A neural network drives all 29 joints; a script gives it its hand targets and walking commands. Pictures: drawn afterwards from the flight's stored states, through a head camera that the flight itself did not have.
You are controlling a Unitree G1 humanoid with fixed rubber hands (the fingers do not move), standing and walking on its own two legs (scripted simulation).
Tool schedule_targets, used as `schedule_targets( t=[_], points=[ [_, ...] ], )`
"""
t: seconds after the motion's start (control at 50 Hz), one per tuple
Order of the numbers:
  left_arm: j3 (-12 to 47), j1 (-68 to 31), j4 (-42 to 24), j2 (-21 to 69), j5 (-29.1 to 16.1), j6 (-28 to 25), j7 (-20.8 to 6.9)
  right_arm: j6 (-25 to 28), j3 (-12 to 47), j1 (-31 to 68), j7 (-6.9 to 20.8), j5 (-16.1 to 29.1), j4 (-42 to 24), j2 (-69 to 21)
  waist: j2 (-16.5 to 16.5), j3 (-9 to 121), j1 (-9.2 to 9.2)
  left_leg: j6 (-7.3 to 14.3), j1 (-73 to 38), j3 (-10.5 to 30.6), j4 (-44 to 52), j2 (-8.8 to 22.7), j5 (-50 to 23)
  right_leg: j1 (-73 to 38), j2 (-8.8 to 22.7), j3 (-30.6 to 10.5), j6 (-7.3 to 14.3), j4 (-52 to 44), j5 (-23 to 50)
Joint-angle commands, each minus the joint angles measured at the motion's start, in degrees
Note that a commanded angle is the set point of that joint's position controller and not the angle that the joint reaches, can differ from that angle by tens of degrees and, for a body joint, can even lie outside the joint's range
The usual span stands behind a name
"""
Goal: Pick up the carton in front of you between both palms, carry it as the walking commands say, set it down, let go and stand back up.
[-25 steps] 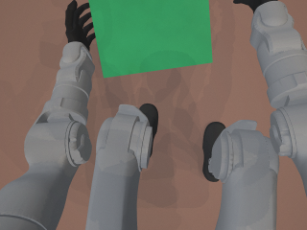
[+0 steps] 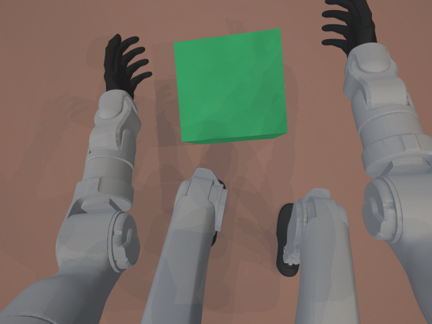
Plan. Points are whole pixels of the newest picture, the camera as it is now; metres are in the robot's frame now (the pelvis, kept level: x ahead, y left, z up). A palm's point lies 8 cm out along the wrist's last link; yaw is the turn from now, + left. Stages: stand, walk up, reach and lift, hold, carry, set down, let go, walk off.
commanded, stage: set down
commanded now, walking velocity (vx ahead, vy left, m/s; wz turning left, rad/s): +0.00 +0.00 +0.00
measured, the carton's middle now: (232, 98) +0.48 +0.09 -0.34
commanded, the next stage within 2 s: let go in 0.56 s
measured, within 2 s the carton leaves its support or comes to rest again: neither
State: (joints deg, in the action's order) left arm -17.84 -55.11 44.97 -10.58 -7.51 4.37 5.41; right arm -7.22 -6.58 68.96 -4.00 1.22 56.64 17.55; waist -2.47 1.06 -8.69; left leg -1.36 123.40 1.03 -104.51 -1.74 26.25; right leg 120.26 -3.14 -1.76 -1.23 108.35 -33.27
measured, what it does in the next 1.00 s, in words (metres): rises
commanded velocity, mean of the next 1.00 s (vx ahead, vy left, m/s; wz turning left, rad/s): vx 0.00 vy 0.00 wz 0.00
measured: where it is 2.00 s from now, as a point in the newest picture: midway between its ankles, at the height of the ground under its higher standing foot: (247, 238)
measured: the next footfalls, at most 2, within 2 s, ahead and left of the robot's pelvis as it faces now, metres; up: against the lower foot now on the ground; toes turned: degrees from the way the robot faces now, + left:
none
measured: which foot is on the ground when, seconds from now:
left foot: down 0.00-1.00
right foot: down 0.00-1.00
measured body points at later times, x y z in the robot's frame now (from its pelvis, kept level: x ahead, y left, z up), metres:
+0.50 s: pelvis +0.03 +0.00 +0.13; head +0.31 +0.01 +0.48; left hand +0.45 +0.28 +0.03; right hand +0.56 -0.11 +0.02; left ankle +0.12 +0.12 -0.43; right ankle +0.09 -0.12 -0.43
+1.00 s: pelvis +0.08 +0.01 +0.26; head +0.28 +0.01 +0.66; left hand +0.37 +0.27 +0.16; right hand +0.43 -0.16 +0.14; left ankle +0.12 +0.12 -0.43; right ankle +0.09 -0.12 -0.43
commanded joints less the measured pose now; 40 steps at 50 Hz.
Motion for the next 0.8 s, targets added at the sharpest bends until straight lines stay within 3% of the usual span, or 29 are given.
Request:
schedule_targets(
  t=[0.0,0.18,0.56,0.66,0.78],
  points=[
    [-1.67,-6.92,-7.22,-6.65,0.68,-0.67,-0.33,0.77,-0.64,11.51,0.09,-0.76,-6.93,4.05,-3.19,56.77,-3.24,-3.02,-38.17,-6.41,11.70,-1.21,-15.75,-25.59,-2.69,4.80,0.89,-13.31,6.83],
    [-2.78,-3.06,-13.21,-7.73,0.42,1.83,-2.65,-2.21,-0.40,9.71,0.29,-1.74,-15.74,2.95,-6.78,64.21,-3.38,-2.83,-43.27,-7.45,19.19,-2.03,-20.35,-40.68,-3.16,4.55,-0.06,-21.47,13.25],
    [-4.76,3.09,-10.43,-4.90,4.66,0.65,-5.93,-1.59,-3.25,1.33,2.72,-5.02,-11.95,-0.14,-4.48,54.82,-2.64,-2.56,-56.45,-6.21,39.25,-1.50,-24.09,-53.46,-1.96,2.13,-0.51,-42.48,18.89],
    [-3.59,10.88,-11.37,-4.59,7.06,-0.19,-7.76,-0.98,-4.92,-8.84,1.28,-7.70,-13.87,-2.94,-3.51,58.37,-1.35,-2.19,-65.78,-5.77,43.87,-1.62,-28.29,-61.03,-1.95,1.96,-0.90,-48.13,24.25],
    [0.67,24.24,-16.83,-6.61,9.82,-1.14,-10.76,0.55,-4.98,-25.39,-2.46,-8.99,-24.26,-7.78,-0.87,53.68,-0.26,-0.47,-79.91,-4.36,50.47,-1.50,-29.80,-68.21,-2.02,1.68,-1.22,-56.25,25.08]
  ],
)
